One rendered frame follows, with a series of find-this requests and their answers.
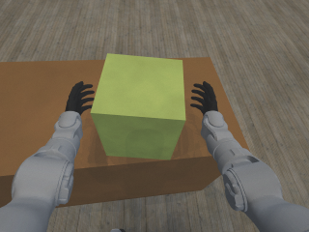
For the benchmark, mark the left robot hand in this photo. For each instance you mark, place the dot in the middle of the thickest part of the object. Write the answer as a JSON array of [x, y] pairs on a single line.
[[75, 100]]

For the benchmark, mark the right robot hand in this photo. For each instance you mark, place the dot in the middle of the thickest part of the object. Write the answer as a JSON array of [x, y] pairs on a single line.
[[208, 101]]

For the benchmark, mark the right robot forearm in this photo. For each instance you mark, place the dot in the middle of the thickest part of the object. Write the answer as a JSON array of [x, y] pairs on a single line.
[[221, 144]]

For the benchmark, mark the pedestal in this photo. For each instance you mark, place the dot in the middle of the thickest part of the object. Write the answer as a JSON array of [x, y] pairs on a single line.
[[33, 95]]

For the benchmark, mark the left robot forearm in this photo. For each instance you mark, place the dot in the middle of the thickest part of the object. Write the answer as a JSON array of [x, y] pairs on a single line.
[[63, 144]]

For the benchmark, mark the carton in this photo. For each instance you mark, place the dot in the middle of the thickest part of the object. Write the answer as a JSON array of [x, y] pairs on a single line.
[[139, 106]]

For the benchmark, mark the right robot upper arm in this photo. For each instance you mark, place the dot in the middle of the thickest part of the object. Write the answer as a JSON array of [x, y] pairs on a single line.
[[253, 189]]

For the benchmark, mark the left robot upper arm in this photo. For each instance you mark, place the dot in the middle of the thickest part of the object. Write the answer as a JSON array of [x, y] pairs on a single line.
[[41, 185]]

